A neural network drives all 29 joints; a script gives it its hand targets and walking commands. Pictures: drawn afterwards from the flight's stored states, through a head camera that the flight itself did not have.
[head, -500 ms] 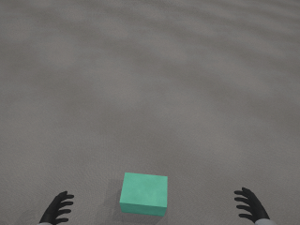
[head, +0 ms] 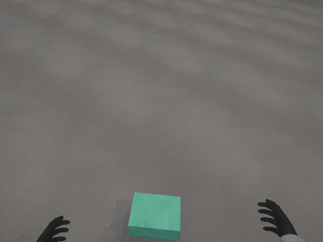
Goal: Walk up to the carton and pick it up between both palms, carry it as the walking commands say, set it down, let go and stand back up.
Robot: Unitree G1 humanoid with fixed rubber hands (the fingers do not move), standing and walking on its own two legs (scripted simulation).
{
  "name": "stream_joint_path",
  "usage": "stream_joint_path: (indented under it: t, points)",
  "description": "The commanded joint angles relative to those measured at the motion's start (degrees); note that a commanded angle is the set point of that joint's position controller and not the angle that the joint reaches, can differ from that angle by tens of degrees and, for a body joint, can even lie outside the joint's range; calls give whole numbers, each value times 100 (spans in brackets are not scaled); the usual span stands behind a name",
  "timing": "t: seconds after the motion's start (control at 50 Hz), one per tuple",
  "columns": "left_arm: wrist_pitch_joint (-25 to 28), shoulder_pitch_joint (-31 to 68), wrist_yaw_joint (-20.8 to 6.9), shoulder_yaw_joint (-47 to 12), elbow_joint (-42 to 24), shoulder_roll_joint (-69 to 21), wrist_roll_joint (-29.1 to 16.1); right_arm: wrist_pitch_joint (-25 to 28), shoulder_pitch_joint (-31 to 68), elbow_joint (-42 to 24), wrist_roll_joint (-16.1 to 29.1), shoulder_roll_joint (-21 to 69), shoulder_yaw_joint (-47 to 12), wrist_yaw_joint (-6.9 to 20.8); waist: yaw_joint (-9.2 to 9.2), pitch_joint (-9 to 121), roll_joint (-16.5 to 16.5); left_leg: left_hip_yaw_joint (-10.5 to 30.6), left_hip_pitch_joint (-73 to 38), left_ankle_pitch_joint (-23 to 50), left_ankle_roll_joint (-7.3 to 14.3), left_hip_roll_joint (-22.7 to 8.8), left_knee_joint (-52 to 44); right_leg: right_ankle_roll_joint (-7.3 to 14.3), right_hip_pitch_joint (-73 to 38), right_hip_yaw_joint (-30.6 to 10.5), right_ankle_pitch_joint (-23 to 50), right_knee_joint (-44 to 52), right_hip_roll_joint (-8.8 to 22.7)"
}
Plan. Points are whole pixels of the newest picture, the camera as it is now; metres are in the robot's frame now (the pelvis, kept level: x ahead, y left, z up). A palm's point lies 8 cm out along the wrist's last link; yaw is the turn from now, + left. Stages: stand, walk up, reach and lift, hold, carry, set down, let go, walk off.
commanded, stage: stand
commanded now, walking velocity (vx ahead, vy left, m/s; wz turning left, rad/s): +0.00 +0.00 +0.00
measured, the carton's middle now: (155, 216) +0.42 +0.02 -0.68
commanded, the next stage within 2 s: none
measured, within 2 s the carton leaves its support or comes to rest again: neither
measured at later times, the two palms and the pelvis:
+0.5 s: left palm out of the picture +0.11 +0.30 -0.08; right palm (291, 236) +0.16 -0.30 -0.03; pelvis -0.01 +0.00 +0.00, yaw +0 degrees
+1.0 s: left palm out of the picture +0.09 +0.31 -0.08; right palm out of the picture +0.14 -0.30 -0.04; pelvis -0.02 +0.00 +0.00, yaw +0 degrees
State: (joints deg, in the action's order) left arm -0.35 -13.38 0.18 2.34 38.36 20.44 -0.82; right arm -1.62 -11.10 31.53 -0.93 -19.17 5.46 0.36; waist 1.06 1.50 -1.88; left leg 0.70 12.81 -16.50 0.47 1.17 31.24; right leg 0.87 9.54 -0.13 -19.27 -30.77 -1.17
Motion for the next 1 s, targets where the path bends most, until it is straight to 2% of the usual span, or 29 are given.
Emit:
stream_joint_path:
  t: [0.0, 0.04, 0.08, 0.1, 0.14, 0.2, 0.22, 0.32, 0.34, 0.36, 0.42, 0.44, 0.46, 0.5, 0.54, 0.56, 0.58, 0.6, 0.68, 0.7, 0.72, 0.74, 0.76, 0.82, 0.88, 0.9, 0.94, 0.96, 0.98]
  points:
    - [259, 1, 22, 263, -125, 1057, 382, 237, 344, -6, -67, -894, 62, -32, 2, 143, 86, 514, -224, 1046, 70, -490, -415, -218, 177, -721, 2031, 842, 701]
    - [238, 263, 69, 222, -85, 1114, 418, 234, 192, -3, -116, -815, 82, -16, -161, -130, -82, 581, -97, 951, 8, -460, -369, -96, 386, -818, 1479, 959, 693]
    - [217, 249, 53, 209, -156, 1045, 342, 208, 56, 88, -108, -1051, 78, -80, -219, 146, 598, 495, -473, 933, 45, -447, -258, -25, 427, -916, 997, 1014, 733]
    - [250, 244, 82, 231, -122, 1022, 357, 223, 225, 74, -44, -1083, 124, -100, -163, -3, 301, 623, -378, 947, 110, -499, -251, -82, 555, -870, 1383, 1012, 657]
    - [287, 420, 64, 151, -96, 937, 386, 234, 68, 139, -103, -930, 60, -47, -239, 248, 628, 450, -315, 927, 122, -416, -288, -17, 294, -745, 1128, 902, 595]
    - [234, 448, 14, 267, -233, 1000, 360, 315, 294, 136, -138, -1158, 90, -58, -85, 198, 552, 731, -226, 788, 171, -640, -415, -12, 359, -647, 705, 816, 554]
    - [156, 212, 80, 228, 29, 993, 374, 272, 199, 231, -168, -938, 70, -103, -167, -260, 273, 623, -243, 1126, 243, -624, -419, -45, 602, -791, 1211, 945, 739]
    - [288, 100, 33, 231, 41, 1067, 299, 267, 185, 107, -114, -1058, 63, -97, -27, 505, 450, 548, -404, 2076, 173, -523, -256, 15, -287, -606, 2311, 651, 694]
    - [276, 186, 41, 228, 99, 1154, 294, 291, 168, 84, -58, -999, 26, -100, -67, 375, 147, 584, -336, 1825, 139, -538, -297, -39, -42, -650, 2270, 641, 658]
    - [289, 366, 29, 217, 47, 1029, 283, 320, 367, 154, -95, -979, -40, -102, 7, 458, 564, 546, -516, 1932, 187, -529, -346, 14, -9, -691, 1989, 577, 633]
    - [225, 144, 4, 275, 72, 1146, 353, 336, 222, 229, -71, -1089, 1, -150, -148, 157, 521, 607, -547, 1641, 127, -602, -397, 11, 380, -712, 1555, 714, 605]
    - [203, 207, -1, 265, 156, 1166, 310, 290, 88, 312, -78, -1215, 61, -162, -75, 49, 450, 664, -465, 1459, 202, -609, -515, 41, 287, -623, 1179, 842, 573]
    - [257, 69, 24, 240, 198, 1052, 313, 327, 329, 216, -92, -1060, 2, -125, -17, -179, -20, 606, -386, 1157, 197, -526, -430, -131, 493, -685, 1626, 862, 703]
    - [285, 542, -21, 156, 99, 853, 341, 356, 406, 238, -102, -1181, 84, -107, -101, 164, 719, 624, -463, 864, 157, -562, -526, 36, 362, -688, 933, 937, 638]
    - [283, 467, 18, 172, 164, 880, 352, 377, 308, 232, -58, -1212, 72, -120, -113, -221, 682, 743, -127, 1128, 247, -675, -388, 74, 433, -937, 1340, 992, 769]
    - [313, 266, -13, 199, 234, 1175, 306, 327, 225, 307, -87, -1165, 59, -128, -199, -2, 134, 751, -409, 1315, 237, -725, -468, 120, 377, -787, 1419, 882, 727]
    - [275, 523, 24, 249, 248, 1120, 374, 351, 229, 362, -91, -1086, 12, -98, -177, 100, 10, 670, -374, 1166, 210, -640, -493, 80, 324, -762, 1211, 864, 647]
    - [292, 390, 13, 199, 188, 983, 292, 353, 294, 339, -147, -1180, 46, -104, -51, 279, 707, 665, -351, 1273, 231, -601, -388, 86, 79, -712, 1451, 881, 691]
    - [306, 113, -29, 207, 317, 1012, 308, 340, 205, 438, -109, -1379, 112, -56, -68, -181, 397, 668, -364, 1206, 262, -641, -535, 64, 387, -722, 1361, 1049, 671]
    - [382, 370, -5, 187, 334, 1057, 277, 390, 274, 399, -74, -1000, -14, -76, -204, 282, 250, 674, -553, 1455, 182, -651, -529, -15, 107, -696, 1570, 801, 628]
    - [322, 496, -13, 161, 329, 1027, 230, 359, 336, 473, -95, -1163, 28, -96, -128, -28, 555, 624, -346, 1614, 272, -659, -473, 34, 257, -816, 1706, 898, 732]
    - [346, 270, 27, 185, 304, 1112, 228, 365, 460, 437, -54, -1124, 51, -73, -5, 149, 265, 613, -389, 1346, 226, -581, -370, 26, 175, -789, 1550, 966, 693]
    - [333, 461, 12, 168, 297, 1182, 335, 362, 414, 503, -59, -1176, -2, -40, -182, 251, 39, 633, -370, 1173, 187, -546, -470, 101, 118, -732, 1618, 862, 701]
    - [300, 427, 3, 248, 365, 1180, 320, 390, 471, 635, -107, -1073, -43, -103, -16, 129, 587, 655, -446, 1316, 198, -613, -560, 40, 251, -714, 1051, 838, 636]
    - [282, 367, -18, 151, 451, 1096, 301, 407, 435, 585, -48, -1124, -13, -77, -68, -155, 372, 845, -373, 865, 271, -718, -760, 113, 458, -789, 736, 1028, 658]
    - [312, 378, -20, 151, 513, 1006, 258, 445, 224, 656, -55, -1132, -23, -97, -66, -401, 754, 880, -98, 1015, 314, -726, -784, 131, 444, -855, 575, 1015, 685]
    - [327, 610, 7, 141, 452, 1031, 312, 418, 521, 508, -91, -1177, 15, -93, -129, -432, 657, 814, -172, 904, 338, -715, -686, 197, 619, -832, 681, 1032, 720]
    - [381, 522, 12, 147, 444, 1054, 289, 402, 549, 593, -108, -1055, -30, -44, 38, -256, 436, 803, -176, 852, 316, -654, -794, 84, 327, -887, 897, 984, 723]
    - [349, 604, -11, 215, 426, 1362, 285, 395, 402, 607, -37, -1248, -41, -15, -105, 28, 138, 736, -319, 1183, 245, -667, -685, 91, 292, -773, 1164, 988, 697]
